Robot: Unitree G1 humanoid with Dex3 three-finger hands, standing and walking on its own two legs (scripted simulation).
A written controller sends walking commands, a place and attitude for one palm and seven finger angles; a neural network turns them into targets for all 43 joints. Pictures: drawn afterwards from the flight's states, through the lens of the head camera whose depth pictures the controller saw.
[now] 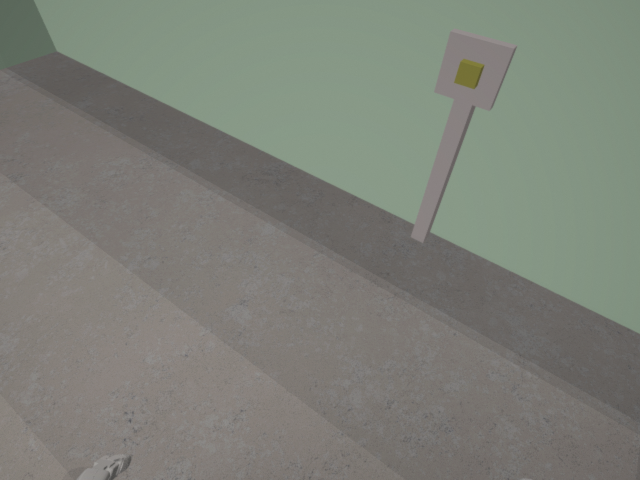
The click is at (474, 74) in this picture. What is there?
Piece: button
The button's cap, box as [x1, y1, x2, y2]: [454, 59, 483, 88]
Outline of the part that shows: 463,59 460,62 454,82 474,88 477,84 483,65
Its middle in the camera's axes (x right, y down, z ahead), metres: +0.43 -0.47 +1.11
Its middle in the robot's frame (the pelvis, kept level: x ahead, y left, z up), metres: +1.17 -0.38 -0.01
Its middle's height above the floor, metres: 0.76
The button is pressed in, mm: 0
